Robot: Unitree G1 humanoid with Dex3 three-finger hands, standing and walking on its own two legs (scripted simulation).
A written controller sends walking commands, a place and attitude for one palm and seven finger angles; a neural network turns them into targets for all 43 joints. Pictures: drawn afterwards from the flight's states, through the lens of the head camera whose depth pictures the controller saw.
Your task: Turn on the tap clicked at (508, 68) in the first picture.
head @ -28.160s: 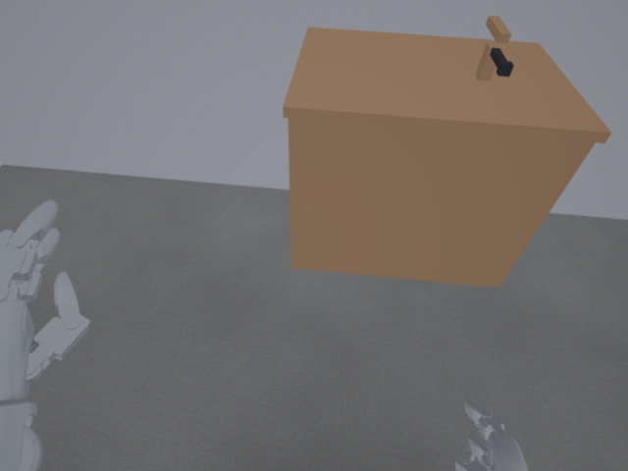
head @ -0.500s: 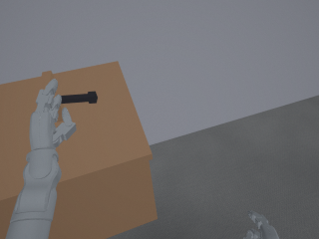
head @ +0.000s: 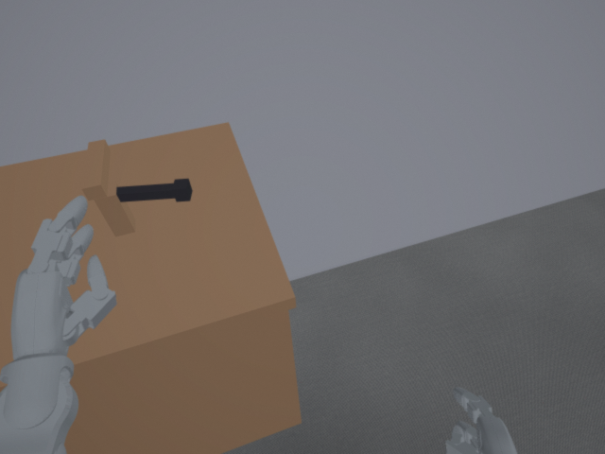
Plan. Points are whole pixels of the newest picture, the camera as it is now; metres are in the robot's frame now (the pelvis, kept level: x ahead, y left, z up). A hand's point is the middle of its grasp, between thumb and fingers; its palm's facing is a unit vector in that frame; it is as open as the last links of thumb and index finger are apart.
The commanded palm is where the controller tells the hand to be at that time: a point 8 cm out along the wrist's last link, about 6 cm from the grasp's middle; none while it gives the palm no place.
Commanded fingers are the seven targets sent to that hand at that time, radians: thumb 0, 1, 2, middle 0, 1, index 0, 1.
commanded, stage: draw the hand back beside the body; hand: left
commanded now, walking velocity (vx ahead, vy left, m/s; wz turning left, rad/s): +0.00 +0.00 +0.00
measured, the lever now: (182, 190) +0.50 +0.27 +0.07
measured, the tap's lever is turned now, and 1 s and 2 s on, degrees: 75 75 75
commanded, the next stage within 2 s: step back with the hand held close in 0.44 s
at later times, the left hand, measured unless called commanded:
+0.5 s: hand (86, 320) +0.20 +0.24 +0.15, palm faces +0.42 -0.84 -0.33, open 7.4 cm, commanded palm +0.15 +0.29 +0.17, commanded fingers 0.00 0.90 0.90 -0.20 -0.30 -0.20 -0.30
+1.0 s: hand (61, 356) +0.17 +0.26 +0.14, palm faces +0.35 -0.83 -0.44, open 7.4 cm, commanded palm +0.12 +0.30 +0.17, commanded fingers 0.00 0.90 0.90 -0.20 -0.30 -0.20 -0.30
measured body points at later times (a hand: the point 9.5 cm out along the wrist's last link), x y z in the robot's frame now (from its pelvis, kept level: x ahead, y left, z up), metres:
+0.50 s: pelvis +0.00 +0.00 +0.00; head -0.02 -0.02 +0.45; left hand +0.17 +0.29 +0.17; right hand +0.19 -0.21 -0.09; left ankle +0.01 +0.11 -0.74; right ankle -0.02 -0.10 -0.74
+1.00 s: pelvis -0.04 +0.02 -0.01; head -0.03 +0.01 +0.44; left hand +0.14 +0.30 +0.17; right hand +0.14 -0.22 -0.09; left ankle +0.01 +0.11 -0.74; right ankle -0.02 -0.10 -0.74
